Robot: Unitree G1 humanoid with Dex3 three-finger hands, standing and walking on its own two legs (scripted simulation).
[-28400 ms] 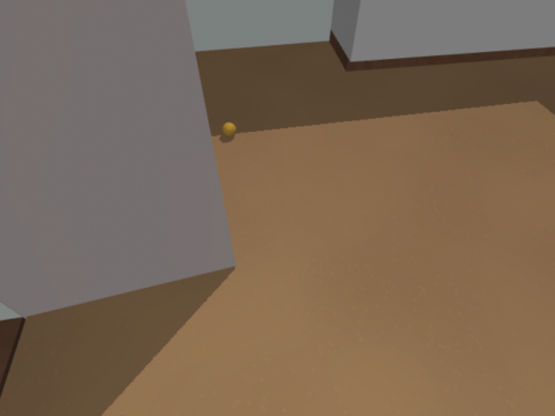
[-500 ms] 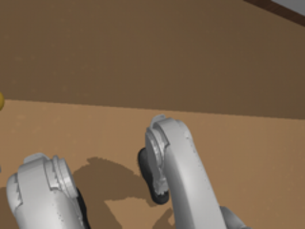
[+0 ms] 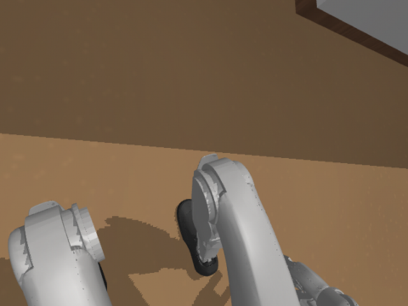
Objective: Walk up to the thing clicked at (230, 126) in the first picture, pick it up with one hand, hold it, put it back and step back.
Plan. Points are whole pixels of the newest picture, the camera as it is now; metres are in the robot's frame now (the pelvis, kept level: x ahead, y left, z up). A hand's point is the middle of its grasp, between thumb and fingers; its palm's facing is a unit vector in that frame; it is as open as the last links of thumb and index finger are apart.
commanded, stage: rest palm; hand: left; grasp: from above
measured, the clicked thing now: out of the picture +0.46 +0.31 -0.26
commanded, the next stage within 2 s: close in 0.40 s
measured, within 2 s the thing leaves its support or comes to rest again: neither
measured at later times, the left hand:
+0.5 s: hand out of the picture +0.43 +0.32 -0.24, palm faces -0.50 -0.19 -0.85, open 13.9 cm
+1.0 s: hand out of the picture +0.46 +0.30 -0.25, palm faces -0.40 -0.15 -0.90, open 13.7 cm
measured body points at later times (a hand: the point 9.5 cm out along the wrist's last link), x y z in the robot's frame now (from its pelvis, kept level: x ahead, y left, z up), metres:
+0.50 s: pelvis +0.00 +0.00 +0.01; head +0.27 +0.12 +0.34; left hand +0.45 +0.32 -0.19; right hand +0.05 -0.25 -0.06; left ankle +0.06 +0.12 -0.26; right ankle +0.12 -0.14 -0.26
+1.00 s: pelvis +0.00 +0.00 +0.01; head +0.28 +0.13 +0.33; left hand +0.47 +0.31 -0.20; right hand +0.05 -0.26 -0.04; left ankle +0.06 +0.12 -0.26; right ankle +0.12 -0.14 -0.26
